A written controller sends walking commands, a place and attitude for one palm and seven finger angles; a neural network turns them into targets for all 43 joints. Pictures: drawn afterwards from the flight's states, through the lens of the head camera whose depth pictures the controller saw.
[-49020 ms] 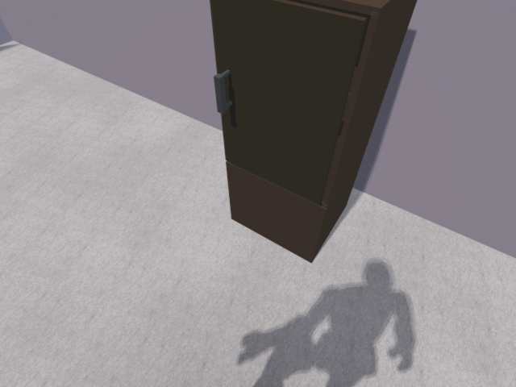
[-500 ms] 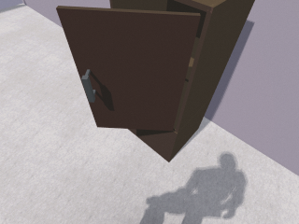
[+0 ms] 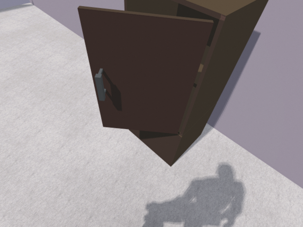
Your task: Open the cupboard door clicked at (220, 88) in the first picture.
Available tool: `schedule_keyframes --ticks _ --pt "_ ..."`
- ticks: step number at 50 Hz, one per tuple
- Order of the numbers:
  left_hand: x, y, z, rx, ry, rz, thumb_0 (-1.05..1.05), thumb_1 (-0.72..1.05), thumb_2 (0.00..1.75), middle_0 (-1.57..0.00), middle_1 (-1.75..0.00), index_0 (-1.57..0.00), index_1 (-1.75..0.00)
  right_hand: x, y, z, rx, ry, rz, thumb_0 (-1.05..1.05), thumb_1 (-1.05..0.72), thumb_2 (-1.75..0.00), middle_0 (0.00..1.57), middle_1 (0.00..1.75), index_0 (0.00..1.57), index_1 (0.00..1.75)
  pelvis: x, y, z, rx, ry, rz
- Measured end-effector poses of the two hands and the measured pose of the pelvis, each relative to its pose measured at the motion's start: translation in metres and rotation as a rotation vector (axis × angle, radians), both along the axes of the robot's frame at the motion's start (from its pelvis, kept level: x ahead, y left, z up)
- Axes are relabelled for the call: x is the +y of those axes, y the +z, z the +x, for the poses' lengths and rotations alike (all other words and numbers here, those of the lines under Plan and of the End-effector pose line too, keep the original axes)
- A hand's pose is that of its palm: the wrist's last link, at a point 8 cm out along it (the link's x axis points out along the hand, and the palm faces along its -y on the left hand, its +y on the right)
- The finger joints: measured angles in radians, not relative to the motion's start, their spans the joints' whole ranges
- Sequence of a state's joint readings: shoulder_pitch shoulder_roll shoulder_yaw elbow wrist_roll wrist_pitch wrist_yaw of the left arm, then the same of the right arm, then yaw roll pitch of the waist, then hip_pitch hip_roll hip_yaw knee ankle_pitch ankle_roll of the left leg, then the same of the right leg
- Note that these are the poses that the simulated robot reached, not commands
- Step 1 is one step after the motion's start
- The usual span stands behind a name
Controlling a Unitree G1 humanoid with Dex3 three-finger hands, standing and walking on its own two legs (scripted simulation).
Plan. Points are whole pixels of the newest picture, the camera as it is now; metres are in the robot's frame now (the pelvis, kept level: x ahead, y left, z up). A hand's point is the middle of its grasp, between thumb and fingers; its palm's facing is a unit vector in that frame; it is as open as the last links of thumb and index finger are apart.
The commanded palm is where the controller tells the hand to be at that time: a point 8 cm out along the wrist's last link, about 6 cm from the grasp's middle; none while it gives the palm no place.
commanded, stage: come to a stop and stand still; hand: left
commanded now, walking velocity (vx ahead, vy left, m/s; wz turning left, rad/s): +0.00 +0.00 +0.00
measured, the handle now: (101, 84) +0.60 +0.24 -0.02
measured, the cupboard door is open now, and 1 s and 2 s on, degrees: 40 40 40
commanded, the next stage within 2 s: look again from close up in 0.34 s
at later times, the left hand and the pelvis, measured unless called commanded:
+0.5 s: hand out of the picture -0.02 +0.15 -0.18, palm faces +0.00 -0.99 -0.15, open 7.4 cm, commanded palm none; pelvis -0.02 +0.00 +0.00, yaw +0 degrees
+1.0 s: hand out of the picture +0.02 +0.17 -0.17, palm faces +0.00 -0.98 -0.21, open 7.4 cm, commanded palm none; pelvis +0.00 -0.01 +0.00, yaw +0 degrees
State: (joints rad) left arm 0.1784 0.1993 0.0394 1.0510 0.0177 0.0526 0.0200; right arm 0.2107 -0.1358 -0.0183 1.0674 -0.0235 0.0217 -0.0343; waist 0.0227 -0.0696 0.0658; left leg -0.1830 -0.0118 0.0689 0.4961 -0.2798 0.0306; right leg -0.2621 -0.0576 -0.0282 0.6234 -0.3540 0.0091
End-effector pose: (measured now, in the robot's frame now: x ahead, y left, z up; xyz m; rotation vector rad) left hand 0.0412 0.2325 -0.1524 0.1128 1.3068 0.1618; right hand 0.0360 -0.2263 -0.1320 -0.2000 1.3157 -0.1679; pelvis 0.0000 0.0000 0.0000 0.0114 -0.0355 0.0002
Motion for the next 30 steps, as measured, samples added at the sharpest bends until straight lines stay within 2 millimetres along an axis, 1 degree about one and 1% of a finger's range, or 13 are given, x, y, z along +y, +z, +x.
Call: schedule_keyframes --ticks 3,7,10,13,17,23,26,30 --pt "0.001 0.001 -0.020 0.032 0.000 0.014 0.01 0.91 0.90 -0.20 -0.30 -0.19 -0.30 -0.001 -0.005 -0.001 -0.010 -0.005 0.013 0.01 -0.93 -0.90 0.20 0.30 0.20 0.30 0.000 -0.001 -0.005 0.003 -0.009 0.007" --pt "-0.003 0.008 -0.046 0.090 -0.010 0.015 0.01 0.91 0.90 -0.20 -0.30 -0.19 -0.29 -0.002 -0.004 -0.007 -0.020 -0.017 0.030 0.01 -0.94 -0.90 0.20 0.30 0.20 0.30 0.001 0.003 -0.011 0.003 -0.005 -0.007" --pt "-0.006 0.010 -0.061 0.120 -0.010 0.010 0.01 0.91 0.90 -0.20 -0.30 -0.19 -0.30 -0.002 -0.003 -0.017 -0.007 -0.022 0.035 0.01 -0.93 -0.90 0.20 0.30 0.20 0.30 0.000 0.005 -0.013 0.003 -0.005 -0.008" --pt "-0.010 0.009 -0.070 0.136 -0.009 -0.001 0.01 0.91 0.90 -0.20 -0.30 -0.19 -0.30 -0.002 -0.003 -0.031 0.023 -0.027 0.037 0.01 -0.93 -0.90 0.20 0.30 0.20 0.30 -0.001 0.006 -0.014 0.004 -0.007 -0.008" --pt "-0.018 0.008 -0.074 0.143 -0.010 -0.018 0.01 0.91 0.90 -0.20 -0.30 -0.19 -0.30 0.000 -0.002 -0.050 0.070 -0.040 0.041 0.01 -0.92 -0.90 0.20 0.30 0.20 0.30 -0.002 0.007 -0.015 0.004 -0.008 -0.009" --pt "-0.028 0.006 -0.070 0.134 -0.025 -0.034 0.01 0.91 0.90 -0.20 -0.30 -0.19 -0.30 0.007 -0.003 -0.074 0.127 -0.060 0.055 0.01 -0.91 -0.90 0.20 0.30 0.20 0.30 -0.003 0.007 -0.014 0.008 -0.007 -0.013" --pt "-0.026 0.004 -0.066 0.113 -0.046 -0.022 0.01 0.91 0.90 -0.20 -0.30 -0.20 -0.30 0.010 -0.008 -0.076 0.114 -0.050 0.070 0.01 -0.91 -0.90 0.20 0.30 0.20 0.30 0.000 0.003 -0.016 0.011 -0.003 -0.019" --pt "-0.015 0.008 -0.060 0.090 -0.047 0.008 0.01 0.92 0.90 -0.20 -0.30 -0.20 -0.30 0.018 -0.016 -0.069 0.076 -0.037 0.094 0.01 -0.91 -0.90 0.20 0.30 0.20 0.30 0.003 0.000 -0.015 0.013 0.006 -0.016"
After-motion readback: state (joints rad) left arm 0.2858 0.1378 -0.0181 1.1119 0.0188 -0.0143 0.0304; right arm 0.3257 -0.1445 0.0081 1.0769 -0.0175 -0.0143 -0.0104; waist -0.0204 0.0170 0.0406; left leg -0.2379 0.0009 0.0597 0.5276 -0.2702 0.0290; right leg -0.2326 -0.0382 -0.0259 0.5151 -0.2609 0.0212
